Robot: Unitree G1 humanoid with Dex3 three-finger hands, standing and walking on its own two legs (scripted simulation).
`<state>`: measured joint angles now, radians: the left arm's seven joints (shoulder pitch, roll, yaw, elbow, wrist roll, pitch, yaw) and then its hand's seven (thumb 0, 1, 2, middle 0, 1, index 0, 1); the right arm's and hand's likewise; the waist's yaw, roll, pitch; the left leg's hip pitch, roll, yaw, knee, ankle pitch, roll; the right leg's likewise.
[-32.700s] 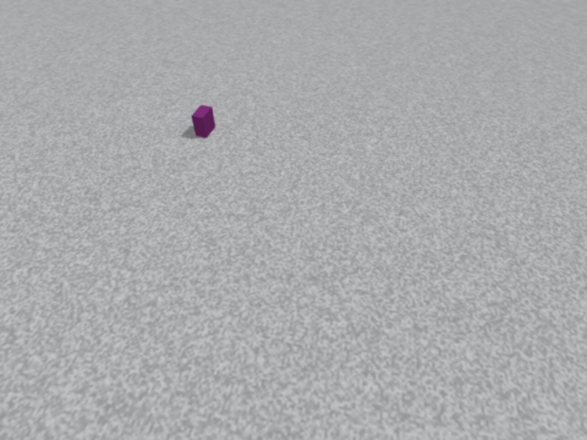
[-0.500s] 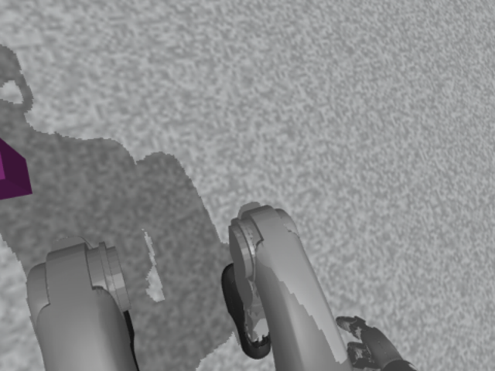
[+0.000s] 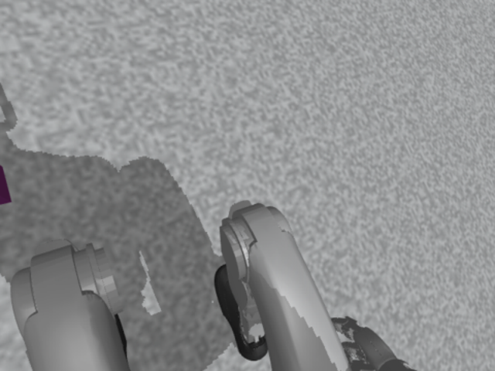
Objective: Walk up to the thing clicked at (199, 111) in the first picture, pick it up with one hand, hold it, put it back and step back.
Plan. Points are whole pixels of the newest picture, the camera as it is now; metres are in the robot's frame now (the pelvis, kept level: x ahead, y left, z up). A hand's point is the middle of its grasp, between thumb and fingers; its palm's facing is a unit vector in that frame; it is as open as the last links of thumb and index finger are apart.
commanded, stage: open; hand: left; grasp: from above
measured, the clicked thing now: out of the picture +0.43 +0.36 -0.24
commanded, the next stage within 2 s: withdraw in 0.74 s
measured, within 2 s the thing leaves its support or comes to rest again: neither
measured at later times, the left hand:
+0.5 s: hand out of the picture +0.44 +0.36 -0.19, palm faces -0.45 -0.10 -0.89, open 12.6 cm
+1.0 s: hand out of the picture +0.44 +0.36 -0.18, palm faces -0.41 -0.12 -0.90, open 13.6 cm
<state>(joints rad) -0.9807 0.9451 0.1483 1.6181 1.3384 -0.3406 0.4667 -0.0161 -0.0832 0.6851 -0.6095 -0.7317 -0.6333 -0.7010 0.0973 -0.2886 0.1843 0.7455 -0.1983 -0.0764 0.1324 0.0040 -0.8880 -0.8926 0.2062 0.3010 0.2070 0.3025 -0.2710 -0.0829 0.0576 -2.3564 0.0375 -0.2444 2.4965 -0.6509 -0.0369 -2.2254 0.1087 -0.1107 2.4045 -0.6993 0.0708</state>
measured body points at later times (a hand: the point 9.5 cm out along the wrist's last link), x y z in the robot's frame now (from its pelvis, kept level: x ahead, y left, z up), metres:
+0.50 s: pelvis +0.00 +0.00 +0.00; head +0.24 +0.11 +0.37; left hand +0.45 +0.36 -0.14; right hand +0.07 -0.26 -0.08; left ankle +0.08 +0.14 -0.27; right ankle +0.10 -0.12 -0.27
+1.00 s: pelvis +0.00 +0.00 +0.01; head +0.25 +0.12 +0.37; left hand +0.46 +0.36 -0.13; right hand +0.08 -0.26 -0.08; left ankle +0.08 +0.14 -0.27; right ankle +0.10 -0.12 -0.27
